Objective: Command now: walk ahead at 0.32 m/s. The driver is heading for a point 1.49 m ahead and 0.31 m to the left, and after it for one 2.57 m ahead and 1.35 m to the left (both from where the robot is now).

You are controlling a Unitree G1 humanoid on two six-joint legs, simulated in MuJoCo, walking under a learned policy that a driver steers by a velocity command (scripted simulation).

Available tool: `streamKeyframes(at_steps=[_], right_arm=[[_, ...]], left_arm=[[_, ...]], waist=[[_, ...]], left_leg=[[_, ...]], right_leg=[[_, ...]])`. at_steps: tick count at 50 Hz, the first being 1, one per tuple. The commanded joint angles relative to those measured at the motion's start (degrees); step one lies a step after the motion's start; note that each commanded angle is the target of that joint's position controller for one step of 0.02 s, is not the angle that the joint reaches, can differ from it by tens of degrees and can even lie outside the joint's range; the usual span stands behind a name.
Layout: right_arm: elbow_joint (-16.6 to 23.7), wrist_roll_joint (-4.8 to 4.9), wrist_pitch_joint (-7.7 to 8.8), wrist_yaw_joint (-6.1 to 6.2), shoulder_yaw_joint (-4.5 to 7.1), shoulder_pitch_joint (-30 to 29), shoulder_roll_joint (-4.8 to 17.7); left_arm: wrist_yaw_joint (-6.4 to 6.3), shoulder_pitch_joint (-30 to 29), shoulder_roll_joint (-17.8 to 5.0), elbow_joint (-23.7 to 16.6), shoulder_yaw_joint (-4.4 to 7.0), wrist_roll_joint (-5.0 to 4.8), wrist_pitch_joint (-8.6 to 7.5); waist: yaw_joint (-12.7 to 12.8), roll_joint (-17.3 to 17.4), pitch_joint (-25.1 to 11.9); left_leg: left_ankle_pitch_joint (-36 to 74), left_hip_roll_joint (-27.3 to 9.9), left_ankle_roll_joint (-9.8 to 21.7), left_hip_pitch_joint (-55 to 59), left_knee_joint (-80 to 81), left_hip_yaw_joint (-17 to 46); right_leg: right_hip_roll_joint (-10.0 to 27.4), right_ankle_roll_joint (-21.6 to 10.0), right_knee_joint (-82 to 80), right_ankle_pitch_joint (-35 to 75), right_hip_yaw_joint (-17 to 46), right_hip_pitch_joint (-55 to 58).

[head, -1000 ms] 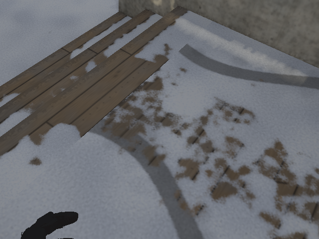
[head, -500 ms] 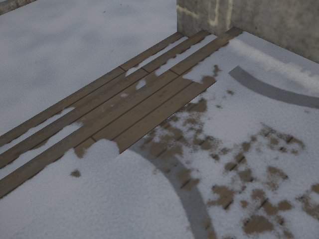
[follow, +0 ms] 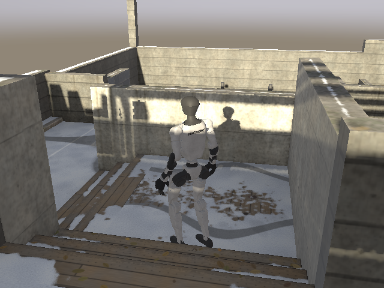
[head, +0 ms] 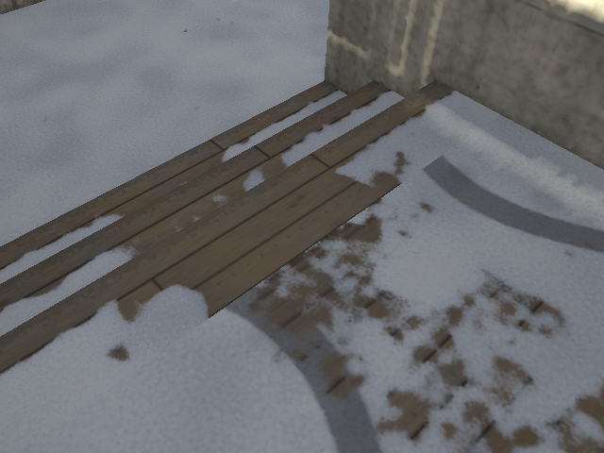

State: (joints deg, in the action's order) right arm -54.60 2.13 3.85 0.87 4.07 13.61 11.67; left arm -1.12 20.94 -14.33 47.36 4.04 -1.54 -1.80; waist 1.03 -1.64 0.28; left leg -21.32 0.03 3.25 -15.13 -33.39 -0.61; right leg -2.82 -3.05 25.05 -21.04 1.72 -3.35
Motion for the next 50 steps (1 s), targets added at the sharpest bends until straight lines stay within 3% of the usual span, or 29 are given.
streamKeyframes(at_steps=[1, 2, 3, 4, 5, 7, 8, 9, 12, 15, 17, 21, 23, 24, 25, 26, 27, 28, 29, 30, 31, 33, 36, 40, 43, 48, 50], right_arm=[[-1.71, -0.3, 1.7, -1.25, 1.8, 7.5, 5.42], [-4.36, -0.18, 1.67, -1.14, 2.9, 16.74, 8.05], [-5.06, -0.61, 2.05, -1.41, 4.29, 22.81, 14.13], [-4.16, -1.77, 2.68, -1.73, 2.85, 18.86, 11.0], [-2.94, -1.41, 3.03, -1.72, 1.98, 14.65, 8.8], [-1.49, -0.79, 2.7, -1.79, 0.64, 9.63, 6.39], [-1.28, -1.26, 2.58, -1.84, -0.1, 8.57, 5.11], [-1.8, -1.27, 2.21, -1.73, -0.42, 9.4, 4.67], [-2.86, -1.35, 1.6, -0.45, -0.47, 12.66, 6.78], [-2.65, -1.77, 1.03, 0.47, -0.71, 13.67, 7.84], [-2.49, -2.03, 1.04, 0.35, -0.88, 14.22, 8.84], [-3.48, -0.87, 0.88, 0.09, -0.73, 16.02, 9.41], [-3.19, -1.14, 0.43, 0.07, -0.36, 14.85, 10.71], [-2.83, -1.41, 0.01, 0.07, -0.04, 13.72, 11.73], [-2.19, -1.78, -0.27, 0.09, -0.06, 12.28, 11.86], [-0.22, -3.26, -0.05, 0.07, -1.03, 13.1, 8.85], [-1.35, -1.8, 1.24, -0.95, -3.09, 22.5, 1.05], [-1.28, 0.36, 2.35, -1.43, -1.3, 16.88, 7.73], [1.71, 1.43, 2.61, -1.28, -0.55, 9.37, 10.07], [2.26, 0.81, 2.6, -0.66, -0.6, 6.36, 9.07], [2.15, -0.19, 2.01, -0.27, -0.25, 6.08, 8.15], [1.68, -0.41, 0.23, -0.26, -0.37, 9.0, 5.55], [3.5, -0.29, -1.32, 0.12, 0.04, 6.13, 5.43], [6.36, -0.96, -0.65, -0.69, 0.22, -0.59, 5.93], [8.74, -1.35, -0.19, -2.03, -0.52, -6.94, 5.13], [14.45, -1.02, -0.2, -4.02, -1.22, -15.23, 4.82], [16.03, -0.93, -0.2, -4.72, -0.66, -14.51, 6.1]], left_arm=[[0.12, -5.93, -7.74, -4.9, 1.99, -0.35, -0.58], [0.24, -10.43, -4.79, -7.11, 0.89, 0.15, -0.8], [0.21, -10.98, -2.57, -9.22, 0.37, 0.06, -1.69], [0.21, -9.34, -4.07, -9.09, 0.73, -0.62, -2.62], [0.57, -6.5, -5.09, -8.39, 0.95, -1.35, -3.21], [0.9, -7.53, -5.74, -8.15, 1.15, -0.72, -3.35], [0.92, -8.19, -6.27, -8.07, 1.63, -0.2, -3.17], [1.25, -8.03, -5.41, -7.99, 1.52, 0.1, -2.82], [1.47, -12.08, -2.95, -9.87, 0.61, 0.23, -1.85], [1.62, -19.99, -1.32, -12.94, -0.49, 0.25, -2.26], [2.59, -23.96, -1.12, -14.4, -0.73, 0.06, -2.65], [3.96, -27.15, -2.46, -16.5, -0.59, -0.36, -3.09], [4.26, -23.45, -4.67, -16.0, 0.24, 0.06, -3.29], [4.08, -16.61, -6.56, -14.28, 1.21, 0.13, -3.24], [3.55, -5.82, -8.46, -11.11, 2.25, -0.09, -2.96], [2.55, 4.77, -13.5, -8.66, 3.28, 0.58, -2.48], [3.57, 6.09, -14.87, -7.2, 2.96, 1.47, -2.99], [3.4, 3.62, -8.82, -7.2, 1.7, 1.56, -3.1], [3.15, -1.98, -7.3, -7.13, 1.06, 1.29, -3.5], [3.22, -6.28, -6.55, -7.2, 0.8, 1.33, -3.98], [3.53, -8.96, -5.42, -7.02, 0.65, 1.74, -4.54], [3.65, -10.35, -3.72, -5.54, 0.41, 2.09, -5.52], [3.08, -9.03, -4.55, -2.99, 0.65, 1.93, -6.21], [1.57, -6.7, -6.5, -0.9, 1.08, 2.44, -5.58], [0.81, -5.36, -7.98, -0.04, 1.18, 1.95, -5.25], [0.41, -0.37, -9.55, 2.37, 1.49, 0.99, -2.98], [-0.01, -1.36, -11.17, 1.98, 1.81, 0.79, -1.91]], waist=[[-5.76, -2.66, 2.91], [-10.1, 3.63, 1.02], [-11.18, 16.74, -0.76], [-8.25, 13.2, 0.1], [-5.52, 9.54, 3.1], [-3.3, 4.69, 4.49], [-2.74, 5.06, 4.06], [-2.45, 6.47, 3.55], [-3.45, 6.03, 5.02], [-5.37, 5.34, 7.29], [-6.55, 6.28, 8.06], [-5.73, 7.1, 8.72], [-2.25, 8.95, 4.42], [1.95, 9.8, -0.43], [7.5, 9.21, -6.31], [9.58, -0.91, -15.9], [4.37, -16.3, -27.03], [5.96, -10.0, -19.01], [4.66, -6.52, -7.89], [2.49, -0.08, -3.69], [0.3, 0.49, -1.68], [-2.18, -1.51, -1.91], [-2.66, -2.03, 1.36], [-1.41, -0.96, 3.45], [0.89, 0.04, 4.79], [3.55, 0.38, 6.51], [1.8, -1.5, 4.3]], left_leg=[[6.27, 1.5, 1.2, 11.89, 3.72, -1.27], [0.03, -3.98, 4.33, 20.25, 9.72, 9.44], [-0.9, -17.25, 11.93, 28.17, 19.11, 33.34], [0.41, -21.48, 15.17, 26.72, 21.17, 41.38], [1.46, -20.82, 14.34, 25.49, 20.33, 35.64], [4.51, -17.37, 10.34, 21.98, 21.95, 25.67], [10.73, -14.49, 7.76, 19.28, 21.98, 20.05], [16.25, -12.62, 6.78, 17.68, 22.08, 16.34], [26.52, -11.4, 7.12, 15.06, 23.14, 11.12], [28.15, -10.2, 6.13, 12.0, 24.49, 7.81], [28.26, -9.84, 6.44, 10.32, 25.36, 6.38], [32.07, -13.06, 6.01, 15.71, 22.63, 5.63], [48.47, -13.64, 4.85, 18.85, 15.85, 4.88], [58.17, -12.86, 4.11, 18.52, 7.76, 3.72], [59.31, -10.74, 2.59, 12.2, -4.34, 2.38], [35.78, -6.11, 1.0, -2.14, -24.37, 0.4], [-11.13, 4.29, -0.68, -17.95, -41.27, 7.51], [-10.43, 1.56, 0.14, -24.17, -45.42, 11.23], [-5.05, -1.16, 0.54, -26.5, -44.3, 8.22], [0.48, -4.14, 0.43, -23.55, -41.3, 7.13], [3.51, -5.89, 0.22, -20.47, -38.1, 7.0], [6.43, -7.77, 0.05, -14.62, -35.37, 7.95], [10.36, -7.93, -0.53, -19.59, -31.61, 8.77], [23.13, -6.51, -1.43, -25.05, -19.23, 8.62], [29.29, -6.02, -1.7, -23.07, -9.94, 3.91], [23.37, -4.79, -0.13, -28.17, -2.57, -0.11], [17.26, -1.99, 1.63, -23.66, -1.51, -3.48]], right_leg=[[11.5, -6.09, -5.36, 4.26, 10.68, -15.01], [5.53, -2.27, 8.48, 8.63, 3.93, -23.11], [-2.44, 1.74, 31.24, 0.77, -2.55, -34.6], [-1.66, 1.09, 42.23, -11.42, 4.74, -41.62], [1.45, -0.11, 46.28, -7.92, 6.9, -45.12], [6.53, -0.61, 43.98, 3.08, 4.99, -45.49], [8.04, -0.04, 41.18, 7.05, 3.95, -42.06], [8.39, 1.04, 39.75, 9.36, 2.44, -39.81], [8.98, 3.91, 34.44, 13.76, -0.52, -40.64], [8.0, 4.78, 21.37, 20.52, -2.32, -39.01], [6.25, 4.03, 15.37, 23.28, -3.93, -34.87], [4.95, 0.79, 9.18, 21.46, -3.36, -32.4], [2.4, -1.71, 8.27, 17.68, -4.65, -25.14], [0.47, -3.35, 8.45, 16.81, -5.91, -16.05], [0.89, -5.3, 8.06, 18.59, -5.03, -1.2], [14.14, -8.9, 8.91, 17.59, 11.27, 17.86], [26.89, -17.77, -3.42, 0.29, 41.9, 31.05], [24.56, -14.63, -8.59, -5.52, 41.84, 25.11], [22.79, -11.6, -9.48, -0.93, 30.51, 14.64], [20.93, -10.23, -10.9, 7.8, 22.86, 5.26], [18.62, -9.25, -12.39, 13.35, 16.61, -0.88], [16.87, -8.69, -16.1, 16.9, 10.44, -6.34], [16.62, -8.68, -18.7, 21.12, 3.54, -7.71], [15.33, -7.49, -19.86, 24.22, -3.43, -4.69], [15.08, -6.37, -20.63, 24.82, -8.01, -3.82], [18.45, -5.62, -15.29, 33.03, -10.91, 9.29], [18.97, -4.4, -9.37, 49.79, -12.63, 11.76]])
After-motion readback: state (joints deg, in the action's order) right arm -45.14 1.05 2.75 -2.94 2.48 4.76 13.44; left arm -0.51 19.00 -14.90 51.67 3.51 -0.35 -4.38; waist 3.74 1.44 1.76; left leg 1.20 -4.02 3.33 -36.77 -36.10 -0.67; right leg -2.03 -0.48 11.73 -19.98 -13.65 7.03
